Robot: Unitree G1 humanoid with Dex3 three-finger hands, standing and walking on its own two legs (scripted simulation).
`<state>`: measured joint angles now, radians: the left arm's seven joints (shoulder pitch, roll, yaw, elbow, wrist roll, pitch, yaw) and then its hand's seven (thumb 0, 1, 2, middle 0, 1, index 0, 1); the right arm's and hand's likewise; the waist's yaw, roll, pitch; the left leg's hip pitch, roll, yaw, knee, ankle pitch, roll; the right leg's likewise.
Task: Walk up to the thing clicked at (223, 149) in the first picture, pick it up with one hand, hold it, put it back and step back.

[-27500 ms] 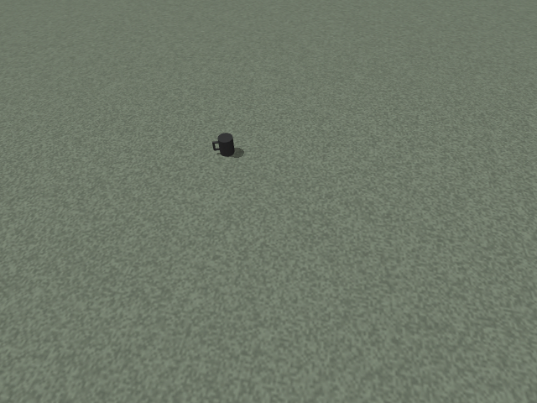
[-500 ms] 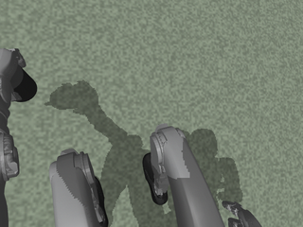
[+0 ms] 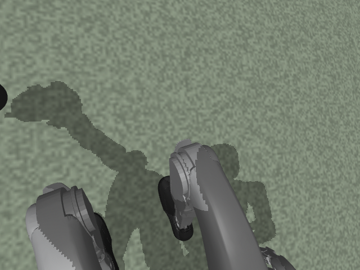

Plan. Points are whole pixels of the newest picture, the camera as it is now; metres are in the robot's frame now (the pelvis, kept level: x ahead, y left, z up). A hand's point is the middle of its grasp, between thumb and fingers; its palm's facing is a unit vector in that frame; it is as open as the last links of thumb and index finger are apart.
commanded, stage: lower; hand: left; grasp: from above
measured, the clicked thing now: out of the picture +0.54 +0.29 -0.20
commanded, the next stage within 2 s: rest in 0.48 s
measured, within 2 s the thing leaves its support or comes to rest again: rests again in 1.04 s
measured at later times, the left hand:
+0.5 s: hand out of the picture +0.54 +0.27 -0.21, palm faces -0.48 -0.06 -0.88, open 10.4 cm
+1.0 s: hand out of the picture +0.54 +0.27 -0.25, palm faces -0.48 -0.07 -0.88, open 10.3 cm
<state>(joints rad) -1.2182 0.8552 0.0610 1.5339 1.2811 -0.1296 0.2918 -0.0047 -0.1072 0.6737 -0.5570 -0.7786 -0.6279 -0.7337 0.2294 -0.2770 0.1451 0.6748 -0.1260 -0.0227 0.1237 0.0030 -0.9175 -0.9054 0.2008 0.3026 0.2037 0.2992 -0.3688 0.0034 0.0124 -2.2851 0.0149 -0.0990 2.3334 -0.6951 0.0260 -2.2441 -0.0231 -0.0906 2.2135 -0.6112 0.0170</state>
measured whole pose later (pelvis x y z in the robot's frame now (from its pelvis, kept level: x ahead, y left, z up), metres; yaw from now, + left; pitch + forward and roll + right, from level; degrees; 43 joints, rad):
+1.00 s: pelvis +0.00 +0.00 -0.03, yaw -4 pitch +34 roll -12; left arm -1.24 0.99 0.07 1.58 1.30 -0.16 0.35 0.00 -0.08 0.64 -0.54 -0.77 -0.62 -0.72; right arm 0.19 -0.33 0.26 0.61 -0.16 -0.07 0.14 0.00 -0.91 -0.90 0.20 0.30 0.20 0.30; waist -0.42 -0.07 0.14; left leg -2.36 0.02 -0.17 2.47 -0.72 0.03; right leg -2.29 -0.01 -0.15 2.30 -0.61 0.03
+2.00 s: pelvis +0.00 +0.01 -0.04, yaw -6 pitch +32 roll -14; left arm -1.28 1.09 0.04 1.64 1.29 -0.16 0.39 0.00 -0.20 0.78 -0.34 -0.94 -0.38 -0.89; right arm 0.16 -0.35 0.33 0.59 -0.18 -0.11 0.13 0.00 -0.91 -0.90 0.20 0.30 0.20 0.30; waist -0.45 -0.10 0.18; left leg -2.37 0.02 -0.20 2.50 -0.71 0.04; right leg -2.29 0.01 -0.17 2.29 -0.59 0.04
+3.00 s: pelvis +0.00 +0.01 -0.03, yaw -5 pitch +35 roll -14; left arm -1.16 0.99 0.09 1.28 1.24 -0.09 0.26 0.00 -0.58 1.04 -0.09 -1.06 -0.09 -1.06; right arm 0.23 -0.33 0.25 0.56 -0.15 -0.02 0.16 0.00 -0.92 -0.91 0.20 0.30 0.20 0.30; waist -0.37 -0.03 0.06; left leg -2.37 0.01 -0.18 2.44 -0.72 0.03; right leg -2.28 -0.01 -0.16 2.26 -0.61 0.03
